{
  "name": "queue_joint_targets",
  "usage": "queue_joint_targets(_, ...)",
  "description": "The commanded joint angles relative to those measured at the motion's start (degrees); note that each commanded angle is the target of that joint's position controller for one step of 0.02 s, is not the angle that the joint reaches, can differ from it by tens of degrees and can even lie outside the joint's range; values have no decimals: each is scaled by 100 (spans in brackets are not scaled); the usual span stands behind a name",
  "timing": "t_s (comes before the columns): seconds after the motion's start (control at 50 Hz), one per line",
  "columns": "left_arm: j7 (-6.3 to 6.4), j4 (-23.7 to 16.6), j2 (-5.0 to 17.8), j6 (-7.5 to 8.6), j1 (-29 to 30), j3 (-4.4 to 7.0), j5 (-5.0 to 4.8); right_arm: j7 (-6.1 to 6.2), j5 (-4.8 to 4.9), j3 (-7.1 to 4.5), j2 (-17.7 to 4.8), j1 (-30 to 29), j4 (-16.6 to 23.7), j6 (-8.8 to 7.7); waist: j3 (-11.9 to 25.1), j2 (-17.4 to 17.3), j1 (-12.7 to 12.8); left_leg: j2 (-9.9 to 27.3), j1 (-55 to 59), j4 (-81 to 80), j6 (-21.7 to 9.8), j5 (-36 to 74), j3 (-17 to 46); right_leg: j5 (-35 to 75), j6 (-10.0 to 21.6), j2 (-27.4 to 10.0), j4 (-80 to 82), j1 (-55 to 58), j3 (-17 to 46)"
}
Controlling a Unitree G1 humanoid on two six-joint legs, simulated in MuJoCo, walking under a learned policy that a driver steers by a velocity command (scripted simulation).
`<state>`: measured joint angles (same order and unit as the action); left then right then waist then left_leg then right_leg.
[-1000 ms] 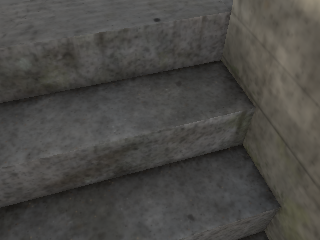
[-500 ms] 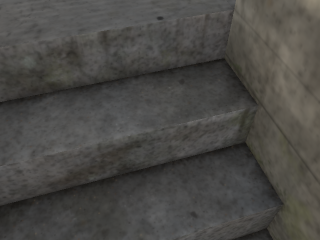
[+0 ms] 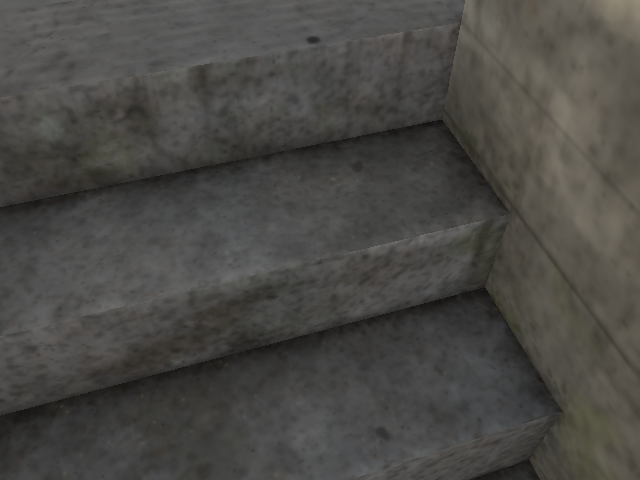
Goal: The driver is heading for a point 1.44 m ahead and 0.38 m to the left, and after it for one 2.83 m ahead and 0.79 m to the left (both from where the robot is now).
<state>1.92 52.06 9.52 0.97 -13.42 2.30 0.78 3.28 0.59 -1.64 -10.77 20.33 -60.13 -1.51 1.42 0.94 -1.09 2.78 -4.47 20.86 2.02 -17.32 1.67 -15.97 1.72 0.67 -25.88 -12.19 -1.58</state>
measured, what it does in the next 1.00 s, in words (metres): stands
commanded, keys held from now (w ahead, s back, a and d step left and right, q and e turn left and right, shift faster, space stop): w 0.58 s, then no key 0.42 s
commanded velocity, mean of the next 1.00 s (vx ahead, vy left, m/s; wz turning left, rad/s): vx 0.22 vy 0.05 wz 0.00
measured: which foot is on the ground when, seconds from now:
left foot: down 0.00-1.00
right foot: down 0.00-1.00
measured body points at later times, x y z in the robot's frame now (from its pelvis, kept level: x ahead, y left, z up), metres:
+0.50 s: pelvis +0.00 +0.00 +0.00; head +0.01 +0.01 +0.45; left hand +0.08 +0.24 -0.14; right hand -0.01 -0.25 -0.15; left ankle -0.09 +0.16 -0.74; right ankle -0.03 -0.10 -0.74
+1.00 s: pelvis -0.03 +0.01 +0.00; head -0.01 +0.02 +0.45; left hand +0.03 +0.23 -0.15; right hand -0.03 -0.24 -0.14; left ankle -0.09 +0.16 -0.74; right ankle -0.03 -0.10 -0.74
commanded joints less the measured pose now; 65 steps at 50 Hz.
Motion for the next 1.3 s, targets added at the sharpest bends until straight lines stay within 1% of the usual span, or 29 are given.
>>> queue_joint_targets(0.02, -31, -178, 492, -8, -267, 87, 29, 34, 50, -98, -605, 624, 19, 24, 340, 85, -5, 191, -66, -101, -387, 2689, 38, 4151, 122, -631, 215, 926, 501)
queue_joint_targets(0.14, -15, -247, 464, -36, -107, 85, 80, -63, -49, -97, -593, 454, 29, 37, 59, 42, 48, 287, 224, -446, -440, 2389, 114, 2903, 112, -598, 664, 405, 441)
queue_joint_targets(0.16, 43, -113, 783, -78, -342, 231, -101, -59, 23, -150, -718, 443, 145, -25, 347, 343, -31, 96, 239, -138, -750, 810, -112, 539, 278, -275, 413, 398, 177)
queue_joint_targets(0.18, 79, -259, 578, -124, -4, 182, -138, -91, 55, -142, -703, 353, 168, -79, -150, 51, -67, 169, -173, -245, -976, -191, 135, -867, 340, -305, 519, -207, 305)
queue_joint_targets(0.2, 104, -387, 453, -131, 241, 140, -153, -90, 43, -135, -683, 255, 243, -105, -547, -109, -117, 261, -371, -385, -1150, -747, 355, -1280, 342, -315, 483, -727, 352)
queue_joint_targets(0.24, 108, -424, 342, -45, 188, 96, -154, -69, 29, -163, -752, 370, 225, -132, -717, -471, -109, 434, -329, -494, -1314, -451, 661, -811, 273, -195, 69, -1052, 165)
queue_joint_targets(0.26, 65, -414, 10, 22, 7, -51, 19, -60, -55, 64, -119, 28, 156, -95, -788, -430, 303, 120, -836, -123, -751, 1910, 54, 2133, 132, -747, 915, -96, 642)
queue_joint_targets(0.28, 8, -332, 335, 81, -3, 18, 120, -28, -86, -18, -331, 535, 79, -68, -381, -19, -104, 357, -261, -403, -562, 2935, 256, 3577, 76, -627, 384, 141, 491)
queue_joint_targets(0.3, -3, -278, 557, 78, -168, 101, 81, -27, -57, -68, -631, 583, 17, -75, -22, 87, 60, 252, -87, -192, -410, 3181, 77, 4295, -3, -580, 349, 561, 387)
queue_joint_targets(0.36, 13, -268, 529, -43, -158, 90, 53, -86, 16, -68, -658, 452, 9, -78, 289, 8, 62, 242, 158, -303, -403, 2833, 100, 3694, 70, -596, 427, 739, 389)
queue_joint_targets(0.38, 59, -132, 805, -101, -418, 223, -102, -84, 50, -114, -748, 408, 135, -115, 545, 298, 4, 62, 222, -61, -732, 1376, -107, 1415, 259, -301, 227, 712, 144)
queue_joint_targets(0.42, 74, -360, 490, -155, 76, 154, -129, -96, 77, -113, -708, 323, 175, -124, -365, -18, -79, 235, -147, -253, -1132, -124, 282, -851, 368, -295, 395, -592, 333)
queue_joint_targets(0.46, 85, -417, 351, -67, 134, 94, -141, -70, 41, -150, -768, 367, 183, -121, -668, -448, -111, 401, -234, -404, -1279, -96, 606, -577, 275, -191, 51, -1006, 153)
queue_joint_targets(0.48, 45, -425, 33, 3, 16, -51, 33, -54, -52, 69, -151, 12, 129, -79, -752, -378, 263, 115, -714, -73, -719, 2202, 39, 2434, 121, -750, 868, -111, 635)
queue_joint_targets(0.5, -2, -330, 366, 62, -7, 22, 119, -26, -109, -10, -354, 466, 65, -53, -346, -25, -112, 344, -199, -345, -537, 3109, 235, 3816, 43, -618, 369, 174, 464)
queue_joint_targets(0.52, -10, -283, 594, 69, -155, 100, 79, -37, -78, -53, -641, 520, 28, -75, 20, 109, 35, 247, -35, -169, -410, 3276, 65, 4418, -50, -582, 341, 589, 363)
queue_joint_targets(0.54, -1, -256, 621, 36, -190, 107, 56, -62, -48, -61, -714, 462, 31, -91, 247, 81, 44, 240, 13, -193, -371, 3143, 73, 4464, -34, -598, 293, 827, 370)
queue_joint_targets(0.58, 19, -260, 566, -42, -162, 91, 52, -110, -1, -49, -663, 392, 10, -99, 322, -3, 54, 250, 177, -303, -421, 2930, 101, 3901, 46, -610, 435, 823, 380)
queue_joint_targets(0.6, 67, -133, 768, -102, -362, 191, -65, -107, 14, -80, -714, 314, 126, -129, 543, 277, -2, 97, 242, -122, -691, 1848, -81, 2069, 193, -337, 265, 813, 143)
queue_joint_targets(0.64, 71, -229, 452, -185, -115, 123, -45, -97, 18, -53, -597, 219, 99, -103, -86, 68, 3, 161, -14, -182, -895, 1345, 57, 1013, 250, -330, 374, 11, 235)
queue_joint_targets(0.68, 71, -216, 214, -154, -61, 23, 29, -91, -84, 7, -398, 174, 46, -91, -292, -33, -22, 246, -144, -335, -713, 2159, 109, 2131, 111, -446, 565, 63, 299)
queue_joint_targets(0.76, -11, -110, 510, -205, -286, 100, 37, -108, -88, -6, -646, 244, -35, -70, 34, 113, 49, 335, 143, -355, -528, 3412, 20, 3535, 31, -479, 464, 612, 216)
queue_joint_targets(0.84, -90, -181, 454, -316, -205, 122, 45, -137, -50, -5, -617, 188, -66, 5, 95, -62, 68, 314, 59, -366, -570, 2927, -34, 3034, 99, -537, 496, 622, 288)
queue_joint_targets(0.94, -139, -167, 262, -380, -241, 73, 53, -127, -106, 36, -456, 203, -121, -8, 58, -125, 89, 370, -90, -472, -630, 2288, 95, 2183, 136, -574, 550, 360, 275)
queue_joint_targets(1.06, -158, -85, 399, -355, -354, 139, 3, -179, -105, -3, -550, 292, -87, -3, -283, -171, 55, 298, -311, -511, -645, 1518, 167, 1378, 105, -542, 595, -13, 243)
queue_joint_targets(1.1, -138, 7, 430, -376, -426, 148, 7, -98, -146, -19, -564, 283, -26, 33, -438, -117, 20, 263, -368, -615, -622, 1237, 168, 1206, 60, -509, 672, -153, 244)
queue_joint_targets(1.12, -148, -20, 440, -362, -340, 151, 22, -81, -96, -55, -651, 218, 35, 92, -432, -132, -23, 283, -458, -543, -704, 1318, 180, 1200, 75, -490, 560, -137, 260)
queue_joint_targets(1.2, -187, 80, 367, -327, -357, 151, -34, 24, -54, -22, -405, 399, 55, 110, -402, -65, -73, 303, -523, -657, -819, 959, 287, 777, -8, -522, 517, -219, 310)
queue_joint_targets(1.3, -162, 136, 394, -318, -418, 132, -32, 81, -60, -40, -383, 440, 107, 167, -551, -16, -47, 250, -820, -689, -791, 424, 270, 180, -42, -529, 653, -285, 380)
